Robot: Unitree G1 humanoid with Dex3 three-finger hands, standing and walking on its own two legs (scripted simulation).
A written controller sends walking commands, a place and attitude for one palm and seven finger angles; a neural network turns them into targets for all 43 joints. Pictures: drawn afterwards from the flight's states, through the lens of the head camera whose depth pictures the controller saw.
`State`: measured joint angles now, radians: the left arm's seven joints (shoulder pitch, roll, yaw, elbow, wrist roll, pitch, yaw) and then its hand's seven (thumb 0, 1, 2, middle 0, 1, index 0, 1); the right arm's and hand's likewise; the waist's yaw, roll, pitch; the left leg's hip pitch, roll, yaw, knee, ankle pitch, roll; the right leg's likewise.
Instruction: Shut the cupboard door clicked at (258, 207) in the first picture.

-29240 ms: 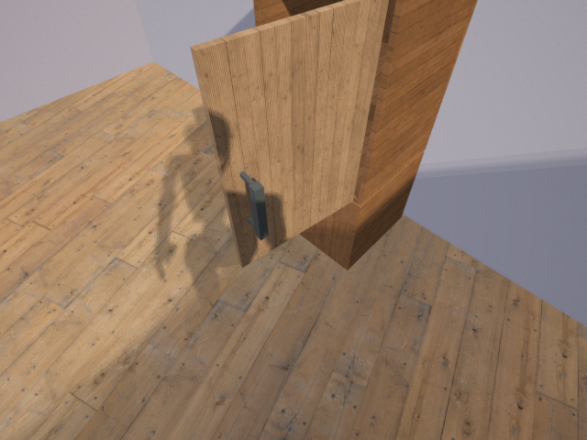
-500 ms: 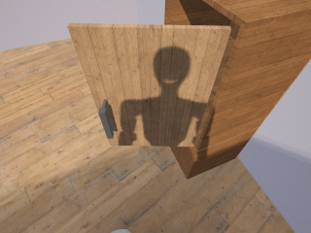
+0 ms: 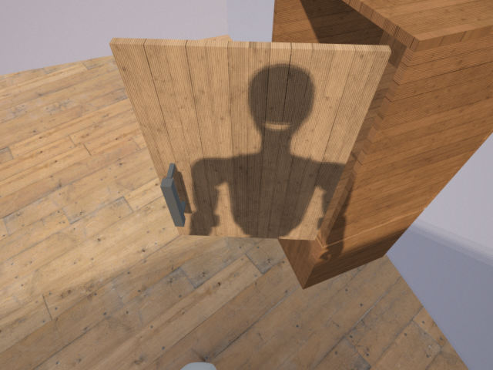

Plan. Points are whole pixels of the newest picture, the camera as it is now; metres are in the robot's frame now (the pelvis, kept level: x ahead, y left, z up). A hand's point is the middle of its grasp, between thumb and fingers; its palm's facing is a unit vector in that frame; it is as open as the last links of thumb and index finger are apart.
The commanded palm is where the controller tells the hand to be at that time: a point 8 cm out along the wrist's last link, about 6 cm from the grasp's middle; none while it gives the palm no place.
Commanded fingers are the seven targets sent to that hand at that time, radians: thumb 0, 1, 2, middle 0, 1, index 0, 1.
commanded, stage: come to a stop and stand still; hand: left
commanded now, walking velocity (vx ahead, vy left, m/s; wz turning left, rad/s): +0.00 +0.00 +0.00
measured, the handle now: (176, 196) +0.47 +0.21 -0.09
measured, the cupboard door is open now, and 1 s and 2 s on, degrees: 66 66 66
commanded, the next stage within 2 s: look again from close up in 1.54 s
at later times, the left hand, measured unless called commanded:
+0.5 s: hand out of the picture +0.02 +0.27 -0.16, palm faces -0.04 -0.97 -0.25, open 7.4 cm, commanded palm none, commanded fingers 0.00 0.90 0.90 -0.20 -0.30 -0.20 -0.30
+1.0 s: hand out of the picture +0.01 +0.24 -0.17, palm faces -0.03 -0.98 -0.20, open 7.4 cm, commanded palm none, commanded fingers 0.00 0.90 0.90 -0.20 -0.30 -0.20 -0.30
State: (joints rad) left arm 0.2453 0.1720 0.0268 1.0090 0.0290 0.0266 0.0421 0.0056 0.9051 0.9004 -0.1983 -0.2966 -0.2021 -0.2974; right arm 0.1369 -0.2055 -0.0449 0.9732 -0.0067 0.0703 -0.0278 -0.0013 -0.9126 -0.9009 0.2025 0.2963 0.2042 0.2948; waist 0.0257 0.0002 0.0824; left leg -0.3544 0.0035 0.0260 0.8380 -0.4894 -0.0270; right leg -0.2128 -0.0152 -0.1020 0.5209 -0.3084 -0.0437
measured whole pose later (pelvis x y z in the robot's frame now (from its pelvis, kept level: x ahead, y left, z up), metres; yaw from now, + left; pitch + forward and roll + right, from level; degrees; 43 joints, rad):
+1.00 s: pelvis +0.00 +0.06 +0.00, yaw -2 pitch -1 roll +0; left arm 0.27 0.17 -0.02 1.07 0.01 0.01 0.04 0.01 0.90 0.90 -0.20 -0.30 -0.20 -0.30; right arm 0.23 -0.18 0.02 1.07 -0.01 -0.03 -0.03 0.00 -0.91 -0.90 0.20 0.30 0.20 0.29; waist 0.00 -0.01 0.05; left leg -0.15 -0.07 0.06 0.44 -0.28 0.08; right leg -0.19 -0.04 0.05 0.47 -0.27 0.05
